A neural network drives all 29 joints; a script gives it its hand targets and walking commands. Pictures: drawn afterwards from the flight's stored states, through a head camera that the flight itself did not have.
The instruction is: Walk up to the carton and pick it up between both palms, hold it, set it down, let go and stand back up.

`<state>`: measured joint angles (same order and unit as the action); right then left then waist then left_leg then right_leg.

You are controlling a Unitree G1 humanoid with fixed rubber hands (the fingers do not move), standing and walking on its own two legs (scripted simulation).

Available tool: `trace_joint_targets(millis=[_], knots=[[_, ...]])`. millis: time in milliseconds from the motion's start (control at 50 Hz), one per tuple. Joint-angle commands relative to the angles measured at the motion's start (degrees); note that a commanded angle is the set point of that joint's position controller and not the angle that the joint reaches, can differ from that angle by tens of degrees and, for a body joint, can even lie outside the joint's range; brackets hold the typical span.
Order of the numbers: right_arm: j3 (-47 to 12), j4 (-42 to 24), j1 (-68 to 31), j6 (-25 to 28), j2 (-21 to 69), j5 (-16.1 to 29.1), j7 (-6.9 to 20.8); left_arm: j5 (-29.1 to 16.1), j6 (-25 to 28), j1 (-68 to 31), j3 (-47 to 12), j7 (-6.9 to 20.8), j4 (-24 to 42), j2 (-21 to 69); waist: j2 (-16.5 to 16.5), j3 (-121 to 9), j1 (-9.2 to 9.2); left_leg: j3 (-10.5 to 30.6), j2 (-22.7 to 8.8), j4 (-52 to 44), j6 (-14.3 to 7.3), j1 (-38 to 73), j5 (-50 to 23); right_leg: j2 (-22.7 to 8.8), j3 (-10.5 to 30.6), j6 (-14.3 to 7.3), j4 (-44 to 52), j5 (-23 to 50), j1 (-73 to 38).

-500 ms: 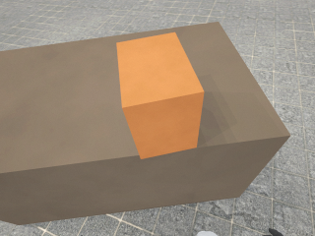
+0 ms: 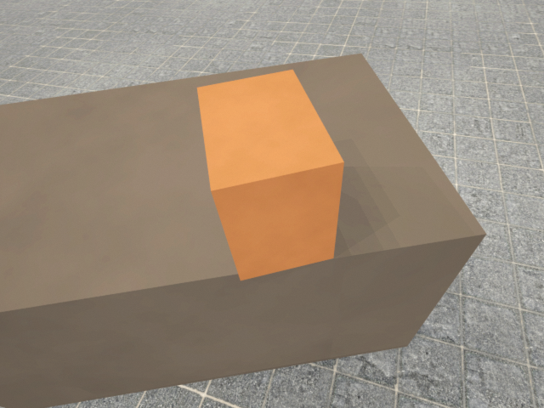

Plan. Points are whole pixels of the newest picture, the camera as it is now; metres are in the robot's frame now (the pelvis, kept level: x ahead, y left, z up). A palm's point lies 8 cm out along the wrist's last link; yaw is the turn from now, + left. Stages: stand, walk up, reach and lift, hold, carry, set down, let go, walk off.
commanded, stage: walk up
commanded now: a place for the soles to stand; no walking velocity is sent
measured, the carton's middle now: (266, 174) +0.50 +0.04 +0.04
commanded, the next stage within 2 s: reach and lift in 0.06 s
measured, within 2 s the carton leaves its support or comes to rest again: neither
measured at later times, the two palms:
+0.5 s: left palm (178, 364) +0.21 +0.18 -0.07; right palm (485, 358) +0.20 -0.28 -0.08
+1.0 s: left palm (145, 347) +0.23 +0.23 -0.03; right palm (440, 330) +0.24 -0.22 -0.05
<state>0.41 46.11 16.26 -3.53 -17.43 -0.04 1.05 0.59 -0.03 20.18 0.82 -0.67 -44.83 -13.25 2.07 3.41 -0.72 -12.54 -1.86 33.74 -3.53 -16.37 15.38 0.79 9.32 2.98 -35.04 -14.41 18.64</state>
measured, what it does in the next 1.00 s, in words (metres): shifts its weight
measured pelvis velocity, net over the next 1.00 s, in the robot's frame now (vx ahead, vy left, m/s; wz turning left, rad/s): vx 0.08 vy -0.03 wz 0.09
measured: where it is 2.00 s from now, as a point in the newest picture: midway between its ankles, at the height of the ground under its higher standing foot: outside the picture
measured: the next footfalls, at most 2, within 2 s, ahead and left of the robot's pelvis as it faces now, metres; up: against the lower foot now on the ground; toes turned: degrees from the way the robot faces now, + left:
none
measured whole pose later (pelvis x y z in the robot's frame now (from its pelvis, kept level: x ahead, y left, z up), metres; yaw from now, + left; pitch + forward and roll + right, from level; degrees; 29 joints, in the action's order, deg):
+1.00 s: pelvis +0.08 -0.03 +0.02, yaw +5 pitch +0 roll +0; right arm -1.7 30.4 17.8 12.6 -8.2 2.6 -2.2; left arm -2.5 -4.5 15.1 3.1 2.9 -20.6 -13.5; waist 0.6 2.1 -0.4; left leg -5.4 -2.1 19.7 0.4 -6.3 13.6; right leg -0.3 -1.3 0.2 -18.0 -13.5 4.8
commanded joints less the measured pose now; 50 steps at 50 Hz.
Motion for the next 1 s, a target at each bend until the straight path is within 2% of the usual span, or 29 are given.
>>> trace_joint_targets(millis=[0, 40, 60, 80, 100, 160, 200, 220, 240, 300, 320, 360, 400, 420, 440, 480, 520, 560, 580, 620, 700, 720, 760, 820, 880, 900, 920, 960, 980], knots=[[3.2, -4.5, 0.5, 1.9, -10.4, -0.5, -0.8, -0.6, 1.4, 1.1, 2.6, -0.8, 5.5, -9.7, -3.8, -1.8, -0.15, 11.8, -8.3, -13.2, 0.3, 4.0, 13.1, -2.3, 3.3, -4.1, 6.6, -4.0, 4.8], [2.6, -4.8, 1.0, 1.7, -9.2, -0.2, -0.8, -0.1, 1.3, 1.5, 2.8, -0.9, 6.3, -11.3, -5.5, -3.0, -0.21, 12.3, -8.7, -12.8, -0.7, 3.5, 13.4, -1.7, 1.7, -4.1, 6.1, -3.7, 4.7], [9.7, -7.7, -33.5, 8.9, -5.4, -8.4, 1.0, -4.3, -8.6, -34.9, 0.2, -1.9, 13.0, -15.8, -3.5, -4.0, 1.53, 8.4, -5.9, -3.6, 0.2, -12.3, 22.3, -1.8, -11.1, -6.6, -6.0, -14.6, 6.0], [11.7, -6.1, -25.8, 9.3, -5.6, -8.2, 2.7, -3.8, -14.0, -31.8, -1.1, -3.1, 11.7, -14.6, -3.3, -1.4, 1.01, 11.6, -8.0, -7.7, -1.0, -15.6, 27.3, 0.5, -13.6, -6.7, -9.7, -11.6, 2.9], [11.7, -5.7, -24.9, 8.5, -7.0, -8.6, 3.2, -2.0, -17.2, -31.6, 0.1, -3.0, 13.5, -14.9, -3.0, -1.6, 2.37, 7.1, -6.3, -5.4, -1.3, -15.5, 26.8, 0.0, -13.9, -6.8, -9.2, -11.2, 1.0], [10.6, -5.2, -18.6, 8.1, -4.9, -5.2, 2.3, -2.6, -23.6, -28.1, 0.4, -1.2, 20.0, -12.1, -7.0, -9.8, -0.03, 7.9, -3.5, 3.1, 1.3, -1.8, 7.4, -1.9, -10.9, -7.3, -3.7, -3.1, 6.5], [10.5, -4.9, -13.8, 7.0, -6.7, -4.3, 1.7, 0.8, -26.3, -25.6, 1.0, 0.2, 22.1, -12.1, -7.1, -10.3, 0.15, 6.4, -4.0, 5.5, 2.3, 5.3, 8.5, -1.7, -10.1, -6.5, -0.2, -9.9, 5.9], [8.5, -7.5, -13.0, 6.5, -6.4, -3.1, 1.0, 1.1, -26.8, -24.0, 1.3, 0.7, 25.1, -12.5, -7.3, -12.0, -1.23, 6.3, -3.3, 5.6, 2.9, 7.6, 7.9, -2.0, -8.6, -6.2, 1.4, -10.1, 5.4], [8.9, -8.9, -10.4, 5.7, -5.7, -0.8, 0.8, 0.7, -28.2, -22.0, 0.4, 0.8, 28.5, -9.4, -2.2, -14.0, -0.77, 8.0, -3.4, 4.4, 3.8, 13.2, 4.7, -1.9, -10.4, -6.8, 1.5, -2.2, 4.9], [8.1, -9.1, -7.2, 4.2, -6.6, 1.4, 0.3, 1.7, -29.5, -16.5, 1.0, 0.9, 31.1, -10.9, 2.1, -16.0, -1.48, 7.1, -1.9, 0.3, 5.8, 16.7, -4.6, 1.3, -12.0, -5.8, 2.3, 11.0, -2.6], [6.9, -7.9, -5.5, 4.4, -5.5, 2.3, 0.0, 3.8, -29.3, -13.7, 2.4, 0.7, 30.8, -9.3, 2.1, -13.9, -0.65, 6.4, -0.6, 0.7, 6.9, 16.0, -9.6, 0.3, -11.3, -4.9, 3.6, 15.0, -3.6], [6.2, -8.5, -6.1, 4.1, -5.2, 1.2, -0.5, 4.0, -28.4, -13.0, 4.3, 0.9, 29.5, -9.2, 0.9, -9.5, 0.62, 6.8, 1.0, -1.6, 6.1, 15.7, -8.3, -0.4, -10.8, -4.4, 6.7, 14.5, -4.1], [4.0, -11.9, -6.3, 4.1, -3.5, 2.9, -1.3, 4.7, -27.6, -13.3, 5.1, 1.0, 26.6, -9.9, -3.5, -4.7, 0.77, 6.4, 3.2, -3.9, 5.2, 16.4, -7.5, -1.0, -10.7, -2.9, 9.2, 14.9, -3.1], [3.2, -12.1, -6.3, 3.9, -2.0, 3.2, -1.7, 5.6, -27.3, -14.9, 5.5, 1.1, 26.5, -9.7, -2.8, -1.7, 0.0, 6.9, 3.1, -3.5, 4.7, 16.8, -5.2, -1.9, -10.6, -2.9, 10.8, 12.5, -1.2], [3.2, -10.8, -7.0, 3.4, 0.6, 2.1, -1.8, 5.0, -27.1, -17.5, 5.7, 1.1, 27.2, -9.2, -3.8, 0.9, 0.98, 6.7, 1.9, -5.6, 4.7, 15.4, -3.3, -1.8, -10.8, -2.9, 11.1, 8.5, -0.9], [2.2, -17.7, -7.6, 3.6, 1.9, 3.1, -2.1, 4.6, -25.4, -20.2, 5.8, 1.3, 28.9, -11.3, -2.7, 3.8, 1.82, 6.5, 3.2, -8.2, 4.2, 18.2, -0.3, -2.6, -9.6, -2.7, 13.6, 3.9, 1.6], [0.8, -23.5, -8.8, 4.0, 4.2, 2.5, -2.4, 4.6, -23.7, -22.0, 6.3, 1.0, 29.4, -10.5, -3.7, 4.1, 2.47, 6.4, 3.4, -7.8, 3.6, 17.4, -1.3, -3.6, -9.0, -2.2, 14.7, 4.2, 2.4], [2.1, -26.0, -7.0, 4.1, 4.8, 1.0, -2.5, 3.7, -22.3, -22.1, 5.3, 0.8, 30.2, -10.0, -1.3, 1.8, 1.26, 5.3, 3.3, -8.1, 3.8, 16.0, -1.8, -4.3, -8.1, -2.8, 14.2, 5.0, 3.2], [3.2, -27.7, -7.7, 4.9, 4.7, 0.7, -2.5, 2.4, -21.5, -22.9, 6.2, 0.7, 31.4, -10.7, -3.1, 1.7, 2.57, 6.2, 2.5, -8.8, 3.3, 14.5, -2.3, -3.6, -8.5, -2.8, 12.3, 7.6, 1.4], [3.7, -29.7, -5.4, 5.7, 5.7, -0.6, -3.0, -0.2, -18.7, -22.0, 5.4, 0.8, 34.2, -10.6, -2.6, -3.6, 1.77, 5.8, 2.1, -9.7, 3.1, 15.4, -6.3, -2.9, -9.1, -3.0, 12.0, 14.5, -2.0], [3.6, -28.4, 1.2, 9.6, 4.5, 0.1, -3.6, -3.2, -11.5, -15.7, 4.4, 1.3, 37.4, -11.8, -1.9, -13.7, -0.67, 6.3, 1.5, -8.3, 4.8, 18.1, -22.0, -1.3, -9.2, -2.3, 10.8, 30.5, -6.7], [4.1, -29.3, 0.9, 11.3, 4.3, 0.6, -3.8, -4.2, -10.0, -12.9, 4.9, 1.6, 36.8, -11.8, -2.0, -15.3, 0.74, 6.8, 1.5, -8.7, 5.3, 19.7, -25.2, -1.1, -9.7, -2.4, 11.7, 31.4, -7.7], [2.1, -26.9, 2.5, 14.1, 4.3, 2.8, -3.9, -5.6, -7.2, -8.5, 4.9, 1.8, 34.7, -10.1, -2.2, -18.2, -0.36, 7.7, 1.3, -8.3, 6.1, 19.6, -32.5, -0.5, -9.5, -3.3, 12.7, 37.7, -9.6], [1.2, -25.1, 5.3, 15.9, 5.4, 1.7, -4.0, -5.1, -4.1, -5.2, 4.6, 2.9, 33.2, -9.2, -3.6, -13.5, 0.45, 8.8, 1.3, -10.1, 5.8, 21.3, -28.6, -0.5, -10.5, -3.0, 16.0, 30.0, -10.8], [-0.3, -21.8, 4.0, 18.7, 4.0, 2.8, -3.5, -3.5, -2.9, -3.3, 4.2, 3.7, 28.5, -6.7, -5.6, -10.7, 0.4, 9.6, 1.7, -11.1, 6.2, 22.3, -34.7, -0.1, -10.6, -2.8, 17.9, 36.8, -12.3], [-0.5, -20.2, 4.8, 19.3, 4.5, 2.8, -3.6, -2.2, -2.4, -1.3, 4.5, 3.6, 28.7, -4.5, -4.4, -9.6, 1.07, 9.5, 1.7, -11.3, 6.4, 22.2, -36.2, 0.0, -10.5, -2.9, 17.8, 36.4, -13.0], [0.5, -20.3, 4.9, 19.9, 3.1, 3.1, -3.6, -2.1, -1.9, -0.8, 4.8, 3.5, 30.2, -5.6, -3.2, -9.7, -0.12, 10.1, 1.3, -12.1, 6.7, 23.0, -37.2, 0.7, -11.3, -3.2, 18.5, 34.5, -12.6], [-0.2, -22.1, 3.0, 21.1, 3.2, 3.9, -3.7, -1.8, -0.5, -2.2, 4.4, 3.4, 29.3, -5.6, -3.5, -8.1, 0.96, 8.9, 1.9, -12.5, 6.8, 24.7, -35.5, 0.4, -10.6, -3.6, 20.7, 31.3, -11.9], [-1.5, -21.1, 2.9, 21.3, 3.3, 4.3, -3.5, -1.2, 0.0, -2.2, 4.5, 3.1, 30.0, -4.2, -1.2, -7.7, 1.69, 8.9, 1.8, -12.6, 7.4, 25.2, -34.4, -0.1, -10.0, -4.3, 21.3, 29.1, -12.8]])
